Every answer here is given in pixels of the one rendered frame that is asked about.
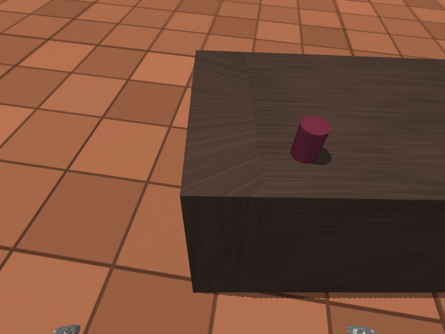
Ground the can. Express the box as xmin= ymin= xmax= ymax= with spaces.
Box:
xmin=291 ymin=116 xmax=331 ymax=164

